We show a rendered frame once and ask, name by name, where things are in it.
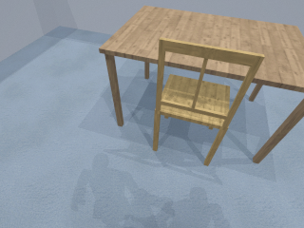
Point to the table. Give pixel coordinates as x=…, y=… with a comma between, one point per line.
x=282, y=46

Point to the chair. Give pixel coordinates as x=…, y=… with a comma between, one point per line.
x=197, y=101

